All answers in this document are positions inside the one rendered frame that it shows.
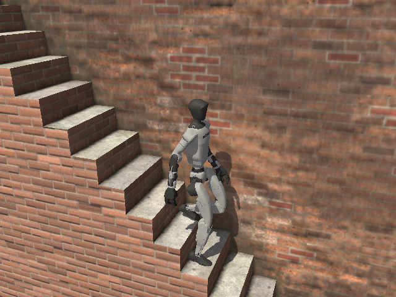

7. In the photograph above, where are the stairs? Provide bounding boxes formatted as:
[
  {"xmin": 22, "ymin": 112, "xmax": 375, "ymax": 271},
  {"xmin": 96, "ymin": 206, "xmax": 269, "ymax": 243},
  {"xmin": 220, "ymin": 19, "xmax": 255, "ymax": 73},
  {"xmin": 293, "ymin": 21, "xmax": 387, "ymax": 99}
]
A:
[{"xmin": 0, "ymin": 0, "xmax": 277, "ymax": 297}]

